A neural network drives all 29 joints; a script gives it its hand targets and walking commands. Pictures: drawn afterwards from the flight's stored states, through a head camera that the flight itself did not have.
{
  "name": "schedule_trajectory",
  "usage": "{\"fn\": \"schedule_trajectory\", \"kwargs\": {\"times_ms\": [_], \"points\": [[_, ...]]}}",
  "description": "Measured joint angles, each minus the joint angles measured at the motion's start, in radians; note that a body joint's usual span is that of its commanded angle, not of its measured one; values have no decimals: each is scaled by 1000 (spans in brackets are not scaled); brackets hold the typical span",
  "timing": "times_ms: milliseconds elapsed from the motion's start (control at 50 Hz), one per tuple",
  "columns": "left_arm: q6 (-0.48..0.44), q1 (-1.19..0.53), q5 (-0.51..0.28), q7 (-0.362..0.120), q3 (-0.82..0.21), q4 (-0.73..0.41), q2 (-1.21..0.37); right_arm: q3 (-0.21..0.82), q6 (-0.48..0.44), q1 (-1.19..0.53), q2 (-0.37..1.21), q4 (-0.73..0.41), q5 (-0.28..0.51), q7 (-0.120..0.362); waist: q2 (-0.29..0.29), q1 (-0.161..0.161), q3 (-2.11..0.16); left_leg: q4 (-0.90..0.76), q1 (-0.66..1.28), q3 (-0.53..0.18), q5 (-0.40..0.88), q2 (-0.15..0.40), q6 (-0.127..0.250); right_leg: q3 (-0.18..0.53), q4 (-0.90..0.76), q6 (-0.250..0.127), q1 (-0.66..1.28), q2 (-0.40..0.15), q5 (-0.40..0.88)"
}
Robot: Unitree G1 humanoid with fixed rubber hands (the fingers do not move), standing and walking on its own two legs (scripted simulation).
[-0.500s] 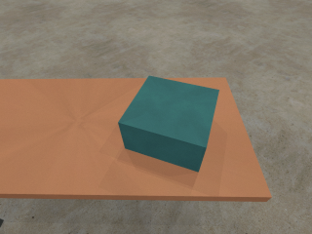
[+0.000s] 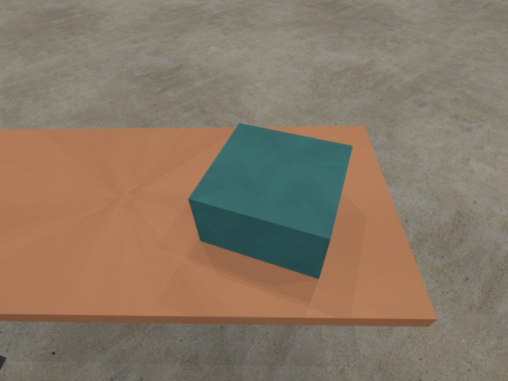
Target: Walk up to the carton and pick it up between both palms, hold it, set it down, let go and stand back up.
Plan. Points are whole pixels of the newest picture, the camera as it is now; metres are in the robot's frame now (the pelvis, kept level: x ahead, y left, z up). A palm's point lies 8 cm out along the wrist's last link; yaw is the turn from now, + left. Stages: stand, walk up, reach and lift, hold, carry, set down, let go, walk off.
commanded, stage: stand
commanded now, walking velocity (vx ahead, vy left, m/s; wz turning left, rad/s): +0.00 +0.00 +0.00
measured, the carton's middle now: (275, 194) +0.50 -0.05 -0.04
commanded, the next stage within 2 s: none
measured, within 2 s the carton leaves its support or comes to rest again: neither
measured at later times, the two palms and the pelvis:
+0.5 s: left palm out of the picture +0.05 +0.26 -0.12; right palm out of the picture +0.02 -0.25 -0.13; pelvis +0.00 +0.01 +0.00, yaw +0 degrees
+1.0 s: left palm out of the picture +0.04 +0.26 -0.12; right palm out of the picture +0.02 -0.24 -0.13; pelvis +0.01 +0.01 +0.00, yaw -1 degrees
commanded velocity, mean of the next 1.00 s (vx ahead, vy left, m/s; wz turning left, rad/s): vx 0.00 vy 0.00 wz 0.00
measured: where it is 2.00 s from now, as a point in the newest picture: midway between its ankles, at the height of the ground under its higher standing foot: outside the picture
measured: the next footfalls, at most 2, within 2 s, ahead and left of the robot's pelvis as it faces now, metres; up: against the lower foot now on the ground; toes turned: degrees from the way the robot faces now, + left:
none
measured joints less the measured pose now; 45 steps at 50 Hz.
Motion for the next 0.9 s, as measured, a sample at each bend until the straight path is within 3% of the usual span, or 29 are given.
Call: {"fn": "schedule_trajectory", "kwargs": {"times_ms": [900], "points": [[8, 3, -4, 15, -2, 128, -14, 6, 1, 14, 21, 76, 5, -19, -12, 4, 1, -33, 34, 13, 0, -6, 11, 15, -21, 13, 25, -4, -3]]}}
